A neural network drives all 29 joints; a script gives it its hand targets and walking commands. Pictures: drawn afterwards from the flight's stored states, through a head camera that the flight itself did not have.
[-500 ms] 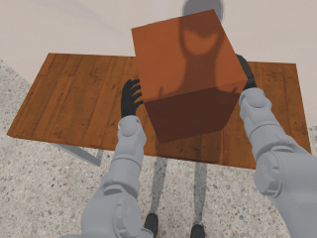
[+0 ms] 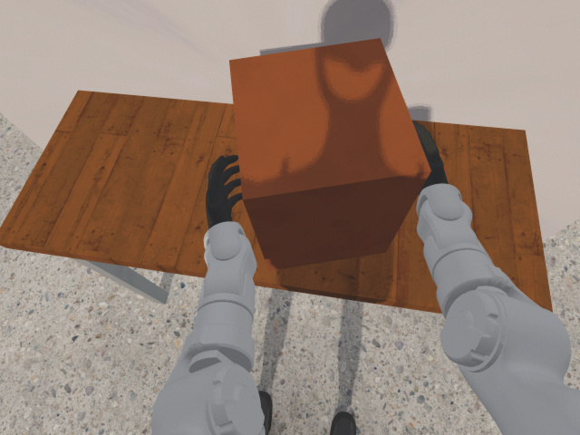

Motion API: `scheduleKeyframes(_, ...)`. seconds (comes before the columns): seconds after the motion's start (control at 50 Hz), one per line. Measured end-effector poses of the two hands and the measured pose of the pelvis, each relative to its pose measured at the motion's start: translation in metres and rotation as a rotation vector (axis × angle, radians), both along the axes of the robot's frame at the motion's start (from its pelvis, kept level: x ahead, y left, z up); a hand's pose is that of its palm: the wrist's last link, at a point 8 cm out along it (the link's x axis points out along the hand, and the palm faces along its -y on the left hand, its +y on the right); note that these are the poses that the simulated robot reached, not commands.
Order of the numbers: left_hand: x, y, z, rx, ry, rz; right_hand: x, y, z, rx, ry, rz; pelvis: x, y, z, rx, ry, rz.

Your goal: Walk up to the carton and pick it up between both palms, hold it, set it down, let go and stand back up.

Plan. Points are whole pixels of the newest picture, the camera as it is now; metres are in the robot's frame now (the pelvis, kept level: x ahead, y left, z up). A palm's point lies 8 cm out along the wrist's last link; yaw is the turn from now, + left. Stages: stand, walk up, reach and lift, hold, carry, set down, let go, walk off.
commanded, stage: reach and lift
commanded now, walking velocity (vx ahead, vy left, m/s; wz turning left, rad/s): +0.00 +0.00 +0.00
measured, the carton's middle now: (317, 168) +0.48 +0.07 +0.00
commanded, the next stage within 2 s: none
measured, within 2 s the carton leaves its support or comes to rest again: leaves its support in 1.94 s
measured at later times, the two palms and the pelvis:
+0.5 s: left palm (223, 217) +0.38 +0.19 +0.00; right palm (425, 179) +0.48 -0.08 +0.01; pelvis +0.00 +0.00 +0.00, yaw +1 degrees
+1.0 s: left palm (223, 217) +0.38 +0.19 +0.00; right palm (425, 179) +0.48 -0.08 +0.01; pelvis +0.00 -0.01 +0.00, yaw +1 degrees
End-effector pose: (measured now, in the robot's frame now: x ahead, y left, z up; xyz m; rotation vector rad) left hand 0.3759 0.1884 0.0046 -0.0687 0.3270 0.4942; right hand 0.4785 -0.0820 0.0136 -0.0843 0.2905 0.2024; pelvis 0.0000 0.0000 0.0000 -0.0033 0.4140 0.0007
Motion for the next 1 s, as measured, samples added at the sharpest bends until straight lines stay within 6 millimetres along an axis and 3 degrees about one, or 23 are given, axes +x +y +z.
scheduleKeyframes(1.0, -0.0001, 0.0007, -0.0054, -0.004, -0.030, 0.009, 0.0006, 0.0017, -0.0043, 0.016, -0.033, -0.003, -0.0001, -0.0060, -0.0008, 0.008, 0.009, 0.023)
